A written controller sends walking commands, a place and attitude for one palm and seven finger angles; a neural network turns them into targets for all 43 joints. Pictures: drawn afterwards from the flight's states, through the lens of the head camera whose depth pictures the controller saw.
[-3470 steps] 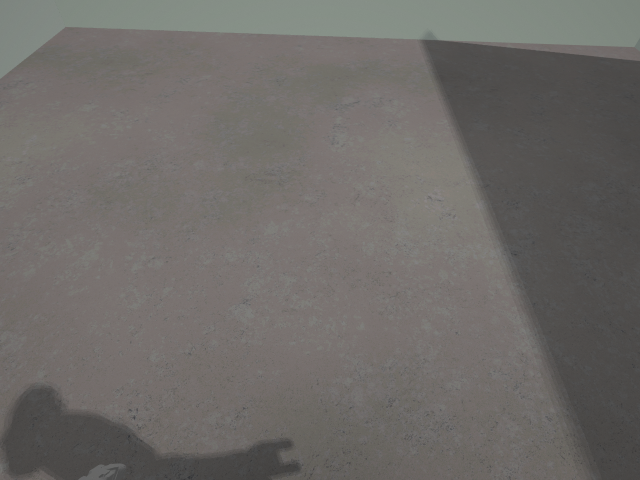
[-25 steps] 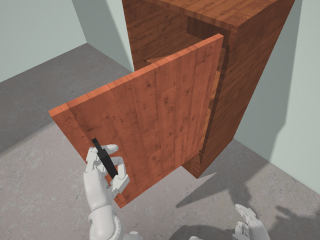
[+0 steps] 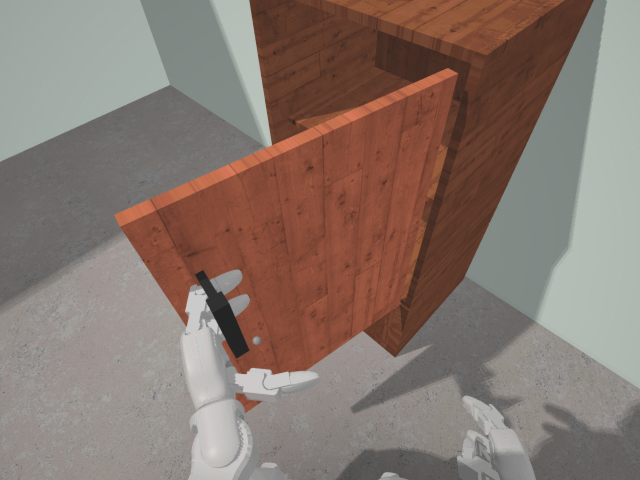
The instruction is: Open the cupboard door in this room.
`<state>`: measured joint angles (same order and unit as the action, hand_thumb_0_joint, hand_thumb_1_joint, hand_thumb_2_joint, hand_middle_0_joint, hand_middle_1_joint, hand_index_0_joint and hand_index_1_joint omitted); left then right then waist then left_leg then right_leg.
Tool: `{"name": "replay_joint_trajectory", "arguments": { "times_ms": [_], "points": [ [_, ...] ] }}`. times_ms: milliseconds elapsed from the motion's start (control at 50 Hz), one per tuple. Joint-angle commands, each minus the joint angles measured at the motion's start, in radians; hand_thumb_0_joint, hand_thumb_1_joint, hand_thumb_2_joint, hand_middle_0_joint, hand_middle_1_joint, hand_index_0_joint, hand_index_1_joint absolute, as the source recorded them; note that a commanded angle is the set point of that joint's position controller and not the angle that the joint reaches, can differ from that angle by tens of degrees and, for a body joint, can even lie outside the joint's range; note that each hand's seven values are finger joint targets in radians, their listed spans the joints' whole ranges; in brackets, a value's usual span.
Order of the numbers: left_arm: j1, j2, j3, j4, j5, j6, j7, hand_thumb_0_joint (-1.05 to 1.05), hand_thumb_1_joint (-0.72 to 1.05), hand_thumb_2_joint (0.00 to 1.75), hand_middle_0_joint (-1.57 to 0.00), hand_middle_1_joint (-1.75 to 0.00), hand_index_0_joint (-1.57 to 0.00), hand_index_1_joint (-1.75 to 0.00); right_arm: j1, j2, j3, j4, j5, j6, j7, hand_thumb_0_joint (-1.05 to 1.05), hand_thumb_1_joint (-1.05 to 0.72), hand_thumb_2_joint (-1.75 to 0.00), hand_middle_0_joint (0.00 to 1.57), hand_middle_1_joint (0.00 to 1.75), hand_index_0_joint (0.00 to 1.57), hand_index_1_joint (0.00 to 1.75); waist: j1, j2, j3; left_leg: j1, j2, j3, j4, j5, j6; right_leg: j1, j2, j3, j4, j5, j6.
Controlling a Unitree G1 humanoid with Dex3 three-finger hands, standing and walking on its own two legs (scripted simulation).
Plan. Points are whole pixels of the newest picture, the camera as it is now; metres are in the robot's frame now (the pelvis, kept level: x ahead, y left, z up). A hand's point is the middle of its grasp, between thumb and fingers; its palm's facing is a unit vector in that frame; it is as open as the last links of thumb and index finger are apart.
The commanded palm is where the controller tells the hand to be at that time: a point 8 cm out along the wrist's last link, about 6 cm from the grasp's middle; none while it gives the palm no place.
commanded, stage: open thumb and fingers to let go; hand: left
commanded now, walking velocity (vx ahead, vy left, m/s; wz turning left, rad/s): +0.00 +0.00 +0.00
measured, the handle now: (222, 315) +0.30 +0.14 +0.05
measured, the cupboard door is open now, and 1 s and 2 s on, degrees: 80 79 79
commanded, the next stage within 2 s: slide the hand sideways off the handle in 0.14 s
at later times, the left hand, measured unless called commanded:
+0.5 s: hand (240, 367) +0.24 +0.10 +0.05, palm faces -0.13 -0.99 +0.02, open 15.9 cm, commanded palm +0.22 +0.15 +0.05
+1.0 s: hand (204, 397) +0.21 +0.14 +0.05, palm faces -0.02 -1.00 +0.00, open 16.0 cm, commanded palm +0.17 +0.20 +0.05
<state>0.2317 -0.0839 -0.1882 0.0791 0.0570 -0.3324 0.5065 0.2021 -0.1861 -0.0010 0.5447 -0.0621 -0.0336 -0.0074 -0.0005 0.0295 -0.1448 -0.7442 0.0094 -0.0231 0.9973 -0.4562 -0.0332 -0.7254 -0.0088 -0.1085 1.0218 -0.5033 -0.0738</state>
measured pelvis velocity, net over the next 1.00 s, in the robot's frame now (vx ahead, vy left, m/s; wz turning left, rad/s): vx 0.01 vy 0.04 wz -0.03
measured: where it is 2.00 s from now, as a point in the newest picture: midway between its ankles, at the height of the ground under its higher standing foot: outside the picture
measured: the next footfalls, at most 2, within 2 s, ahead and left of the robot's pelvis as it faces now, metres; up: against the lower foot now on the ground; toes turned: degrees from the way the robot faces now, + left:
none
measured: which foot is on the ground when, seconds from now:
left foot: down 0.00-1.00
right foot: down 0.00-1.00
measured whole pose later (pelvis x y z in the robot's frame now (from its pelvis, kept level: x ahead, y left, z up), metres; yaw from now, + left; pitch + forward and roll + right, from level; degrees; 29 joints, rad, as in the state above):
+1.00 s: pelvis +0.01 +0.04 -0.02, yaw -2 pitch +13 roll -1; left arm 0.56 0.11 -0.16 -0.25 -0.06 -0.34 0.05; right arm 0.26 -0.20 0.03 0.39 -0.01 -0.05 0.01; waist 0.00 0.03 -0.14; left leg -0.82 0.01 0.01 1.13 -0.53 0.02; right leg -0.79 -0.01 -0.08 1.10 -0.54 -0.02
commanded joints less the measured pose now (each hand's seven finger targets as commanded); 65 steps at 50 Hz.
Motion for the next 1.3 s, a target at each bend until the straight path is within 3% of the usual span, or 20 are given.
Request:
{"name": "replay_joint_trajectory", "arguments": {
  "times_ms": [0,100,140,220,240,260,280,320,360,380,420,480,580,680,740,840,980,1080,1180,1280],
  "points": [
    [-0.119,-0.023,0.008,-0.211,0.021,-0.053,0.027,0.00,-0.50,0.30,-0.19,-0.55,-0.19,-0.55,-0.072,-0.083,-0.023,-0.160,-0.001,-0.042,-0.007,0.00,-0.90,-0.90,0.20,0.30,0.20,0.30,-0.002,-0.103,-0.172,0.065,-0.035,0.004,-0.084,0.151,0.049,0.159,-0.025,0.122,-0.215,0.269,0.064],
    [-0.131,-0.037,0.003,-0.208,0.021,-0.038,0.043,0.00,-0.50,0.30,-0.15,-0.30,-0.15,-0.30,-0.083,-0.083,-0.019,-0.164,0.000,-0.039,-0.005,0.00,-0.90,-0.90,0.20,0.30,0.20,0.30,0.001,-0.092,-0.166,0.079,-0.032,-0.002,-0.091,0.147,0.048,0.128,-0.008,0.089,-0.199,0.225,0.052],
    [-0.157,-0.063,-0.026,-0.227,0.030,-0.030,0.051,0.00,-0.50,0.30,-0.15,-0.30,-0.15,-0.30,-0.088,-0.083,-0.017,-0.168,-0.001,-0.039,-0.002,0.00,-0.90,-0.90,0.20,0.30,0.20,0.30,0.000,-0.060,-0.177,0.094,-0.031,-0.005,-0.095,0.149,0.048,0.111,0.000,0.071,-0.184,0.211,0.046],
    [-0.169,-0.079,-0.040,-0.210,0.040,-0.006,0.062,0.00,-0.50,0.30,-0.15,-0.30,-0.15,-0.30,-0.096,-0.085,-0.015,-0.168,-0.002,-0.036,-0.003,0.00,-0.90,-0.90,0.20,0.30,0.20,0.30,-0.003,-0.087,-0.174,0.089,-0.029,-0.013,-0.097,0.127,0.047,0.090,0.005,0.059,-0.180,0.170,0.044],
    [-0.183,0.058,-0.217,-0.215,0.145,-0.047,-0.141,0.00,-0.50,0.30,-0.15,-0.30,-0.15,-0.30,-0.027,-0.130,-0.012,-0.145,0.006,-0.038,0.002,0.00,-0.90,-0.90,0.20,0.30,0.20,0.30,-0.095,-0.132,-0.102,0.083,-0.026,-0.006,-0.068,0.132,0.064,0.029,-0.005,0.092,-0.170,0.235,0.051],
    [-0.222,0.134,-0.119,-0.263,0.105,-0.088,-0.253,0.00,-0.50,0.30,-0.15,-0.30,-0.15,-0.30,-0.024,-0.124,-0.023,-0.164,0.013,-0.037,-0.004,0.00,-0.90,-0.90,0.20,0.30,0.20,0.30,-0.058,-0.082,-0.167,0.076,-0.027,-0.005,-0.058,0.141,0.068,0.063,-0.009,0.098,-0.157,0.262,0.043],
    [-0.229,0.159,-0.119,-0.286,0.081,-0.104,-0.340,0.00,-0.50,0.30,-0.15,-0.30,-0.15,-0.30,-0.023,-0.131,-0.023,-0.175,0.018,-0.036,-0.009,0.00,-0.90,-0.90,0.20,0.30,0.20,0.30,-0.053,-0.050,-0.201,0.087,-0.028,-0.003,-0.055,0.154,0.070,0.088,-0.009,0.103,-0.141,0.282,0.036],
    [-0.215,0.135,-0.144,-0.306,-0.002,-0.109,-0.488,0.00,-0.50,0.30,-0.15,-0.30,-0.15,-0.30,-0.027,-0.129,-0.019,-0.205,0.042,-0.053,-0.016,0.00,-0.90,-0.90,0.20,0.30,0.20,0.30,-0.054,-0.017,-0.209,0.114,-0.029,-0.009,-0.065,0.142,0.068,0.087,-0.008,0.101,-0.149,0.257,0.035],
    [-0.181,0.078,-0.128,-0.308,-0.117,-0.072,-0.540,0.00,-0.50,0.30,-0.15,-0.30,-0.15,-0.30,-0.036,-0.125,-0.010,-0.237,0.066,-0.072,-0.024,0.00,-0.90,-0.90,0.20,0.30,0.20,0.30,-0.045,-0.029,-0.171,0.113,-0.029,-0.020,-0.090,0.086,0.063,0.079,0.004,0.079,-0.174,0.172,0.039],
    [-0.179,0.061,-0.114,-0.301,-0.151,-0.050,-0.537,0.00,-0.50,0.30,-0.15,-0.30,-0.15,-0.30,-0.046,-0.126,-0.008,-0.245,0.075,-0.081,-0.026,0.00,-0.90,-0.90,0.20,0.30,0.20,0.30,-0.045,-0.047,-0.157,0.112,-0.027,-0.026,-0.096,0.064,0.061,0.067,0.008,0.072,-0.181,0.133,0.040],
    [-0.099,0.078,-0.051,-0.295,-0.172,-0.023,-0.498,0.00,-0.50,0.30,-0.15,-0.30,-0.15,-0.30,-0.042,-0.133,-0.012,-0.254,0.074,-0.089,-0.026,0.00,-0.90,-0.90,0.20,0.30,0.20,0.30,-0.020,-0.089,-0.147,0.098,-0.025,-0.035,-0.109,0.045,0.055,0.061,0.012,0.053,-0.175,0.095,0.044],
    [-0.069,0.102,-0.032,-0.345,-0.124,-0.014,-0.427,0.00,-0.50,0.30,-0.15,-0.30,-0.15,-0.30,-0.038,-0.133,-0.013,-0.272,0.066,-0.091,-0.015,0.00,-0.90,-0.90,0.20,0.30,0.20,0.30,-0.005,-0.044,-0.160,0.103,-0.025,-0.039,-0.114,0.069,0.052,0.053,0.012,0.040,-0.136,0.112,0.036],
    [0.007,0.137,-0.008,-0.378,-0.077,-0.007,-0.372,0.00,-0.50,0.30,-0.15,-0.30,-0.15,-0.30,-0.024,-0.133,-0.011,-0.293,0.055,-0.076,0.000,0.00,-0.90,-0.90,0.20,0.30,0.20,0.30,0.000,-0.052,-0.132,0.073,-0.020,-0.037,-0.114,0.051,0.049,0.036,0.016,0.039,-0.121,0.095,0.033],
    [0.138,0.161,0.028,-0.426,-0.073,-0.007,-0.367,0.00,-0.50,0.30,-0.15,-0.30,-0.15,-0.30,-0.012,-0.128,-0.013,-0.316,0.054,-0.059,0.007,0.00,-0.90,-0.90,0.20,0.30,0.20,0.30,0.024,-0.037,-0.157,0.084,-0.015,-0.028,-0.114,0.116,0.044,0.065,0.024,0.037,-0.102,0.157,0.027],
    [0.198,0.170,0.037,-0.465,-0.083,-0.010,-0.372,0.00,-0.50,0.30,-0.15,-0.30,-0.15,-0.30,-0.006,-0.125,-0.012,-0.327,0.054,-0.053,0.009,0.00,-0.90,-0.90,0.20,0.30,0.20,0.30,0.022,-0.043,-0.154,0.075,-0.015,-0.019,-0.104,0.137,0.044,0.078,0.025,0.038,-0.097,0.191,0.030],
    [0.257,0.187,0.045,-0.525,-0.095,-0.055,-0.400,0.00,-0.50,0.30,-0.15,-0.30,-0.15,-0.30,0.005,-0.124,-0.017,-0.324,0.053,-0.060,0.006,0.00,-0.90,-0.90,0.20,0.30,0.20,0.30,0.006,-0.035,-0.150,0.061,-0.016,-0.018,-0.070,0.159,0.046,0.058,0.027,0.045,-0.080,0.226,0.034],
    [0.347,0.212,0.059,-0.592,-0.145,-0.106,-0.497,0.00,-0.50,0.30,-0.15,-0.30,-0.15,-0.30,0.014,-0.130,-0.030,-0.321,0.063,-0.078,-0.004,0.00,-0.90,-0.90,0.20,0.30,0.20,0.30,-0.010,-0.019,-0.170,0.036,-0.022,-0.018,-0.021,0.205,0.051,0.053,0.029,0.053,-0.053,0.285,0.039],
    [0.411,0.263,0.127,-0.577,-0.177,-0.106,-0.553,0.00,-0.50,0.30,-0.15,-0.30,-0.15,-0.30,0.012,-0.132,-0.041,-0.316,0.069,-0.075,-0.018,0.00,-0.90,-0.90,0.20,0.30,0.20,0.30,-0.003,-0.059,-0.168,-0.008,-0.027,-0.015,0.003,0.187,0.053,0.064,0.029,0.067,-0.057,0.284,0.043],
    [0.468,0.289,0.177,-0.603,-0.220,-0.109,-0.603,0.00,-0.50,0.30,-0.15,-0.30,-0.15,-0.30,-0.002,-0.126,-0.048,-0.320,0.078,-0.075,-0.033,0.00,-0.90,-0.90,0.20,0.30,0.20,0.30,0.014,-0.028,-0.187,-0.019,-0.032,-0.006,0.019,0.191,0.053,0.085,0.024,0.085,-0.060,0.297,0.046],
    [0.497,0.327,0.245,-0.583,-0.258,-0.116,-0.642,0.00,-0.50,0.30,-0.15,-0.30,-0.15,-0.30,-0.018,-0.121,-0.053,-0.312,0.084,-0.071,-0.046,0.00,-0.90,-0.90,0.20,0.30,0.20,0.30,0.017,-0.056,-0.159,-0.063,-0.033,-0.007,0.039,0.156,0.051,0.089,0.016,0.117,-0.082,0.265,0.054]
  ]
}}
